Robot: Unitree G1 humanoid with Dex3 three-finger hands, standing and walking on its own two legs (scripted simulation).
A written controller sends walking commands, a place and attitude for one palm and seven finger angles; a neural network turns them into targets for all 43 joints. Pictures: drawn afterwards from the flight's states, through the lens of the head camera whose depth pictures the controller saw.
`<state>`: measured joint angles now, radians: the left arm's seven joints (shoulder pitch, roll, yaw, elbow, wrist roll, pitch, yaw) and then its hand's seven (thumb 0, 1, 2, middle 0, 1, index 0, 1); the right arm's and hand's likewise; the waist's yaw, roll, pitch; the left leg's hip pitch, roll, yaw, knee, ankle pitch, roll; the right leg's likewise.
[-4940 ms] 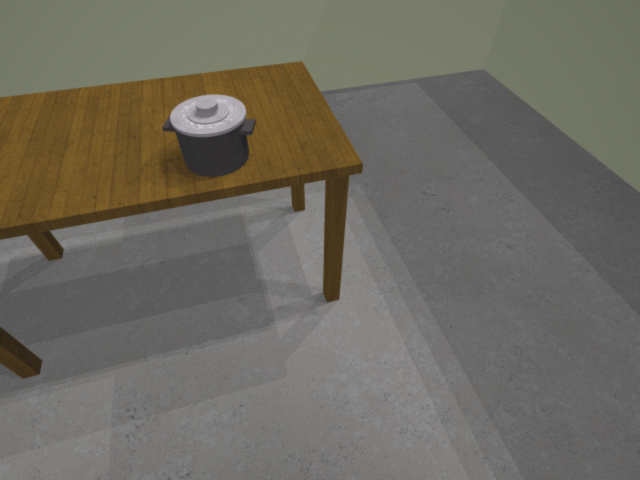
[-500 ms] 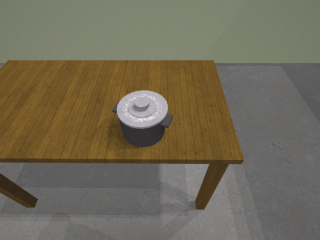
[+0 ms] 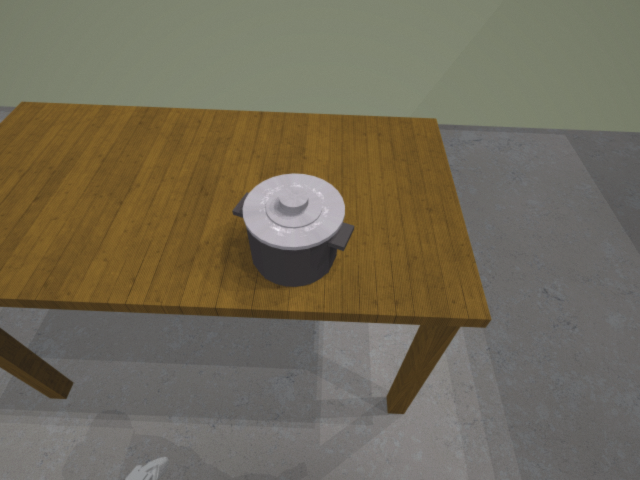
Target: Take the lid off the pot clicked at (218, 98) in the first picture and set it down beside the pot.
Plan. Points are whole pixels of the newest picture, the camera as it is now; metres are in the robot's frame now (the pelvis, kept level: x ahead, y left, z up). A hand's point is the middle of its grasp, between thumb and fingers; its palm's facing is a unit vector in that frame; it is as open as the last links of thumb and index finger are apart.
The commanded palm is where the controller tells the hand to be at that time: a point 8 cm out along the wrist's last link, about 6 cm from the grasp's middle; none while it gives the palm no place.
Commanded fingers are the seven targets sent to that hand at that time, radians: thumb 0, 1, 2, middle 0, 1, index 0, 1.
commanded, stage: lift the closed hand beside the body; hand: left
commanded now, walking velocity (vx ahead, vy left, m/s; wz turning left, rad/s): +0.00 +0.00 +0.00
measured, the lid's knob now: (293, 199) +0.53 +0.07 +0.02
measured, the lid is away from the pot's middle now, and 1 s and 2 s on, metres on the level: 0.00 0.00 0.00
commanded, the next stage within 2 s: raise the hand higher, near the body in 0.48 s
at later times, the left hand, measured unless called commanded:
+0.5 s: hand out of the picture +0.12 +0.21 -0.08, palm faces +0.23 -0.93 -0.30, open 3.0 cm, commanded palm +0.09 +0.25 -0.05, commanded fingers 0.00 0.90 0.90 -1.30 -1.50 -1.30 -1.50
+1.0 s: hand (132, 449) +0.16 +0.22 -0.01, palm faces +0.20 -0.90 -0.38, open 3.1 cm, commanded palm +0.12 +0.26 +0.04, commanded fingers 0.00 0.90 0.90 -1.30 -1.50 -1.30 -1.50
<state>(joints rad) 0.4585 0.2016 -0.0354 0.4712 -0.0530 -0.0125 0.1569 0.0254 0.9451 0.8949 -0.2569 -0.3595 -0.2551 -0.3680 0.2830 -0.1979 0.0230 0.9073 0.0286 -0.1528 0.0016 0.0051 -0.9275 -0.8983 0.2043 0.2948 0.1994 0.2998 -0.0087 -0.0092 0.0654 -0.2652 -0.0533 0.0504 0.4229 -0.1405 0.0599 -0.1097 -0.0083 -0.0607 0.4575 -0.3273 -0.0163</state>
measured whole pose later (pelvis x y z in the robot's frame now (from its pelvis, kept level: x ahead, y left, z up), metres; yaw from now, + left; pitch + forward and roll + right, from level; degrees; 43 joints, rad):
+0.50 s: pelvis +0.00 -0.01 +0.00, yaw +0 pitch +1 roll -1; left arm 0.49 0.22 0.08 0.29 -0.04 -0.03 0.10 0.01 0.90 0.90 -1.16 -1.36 -1.16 -1.36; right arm 0.14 -0.23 0.02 0.60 0.02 0.00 -0.03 0.01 -0.91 -0.90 0.20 0.29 0.20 0.30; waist 0.04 0.01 0.04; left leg -0.30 -0.02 0.02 0.43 -0.14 0.04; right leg -0.11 0.03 -0.08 0.39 -0.29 -0.04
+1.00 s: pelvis +0.03 -0.01 +0.00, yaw -1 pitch +1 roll +0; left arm 0.65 0.27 0.13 -0.06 -0.04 -0.06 0.08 0.01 0.90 0.90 -1.29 -1.49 -1.28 -1.50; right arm 0.16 -0.23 -0.01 0.61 0.02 -0.02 -0.03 0.01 -0.91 -0.90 0.20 0.29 0.20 0.30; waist 0.04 0.03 0.02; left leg -0.25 -0.02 0.05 0.41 -0.17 0.05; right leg -0.06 0.03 -0.05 0.35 -0.30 -0.03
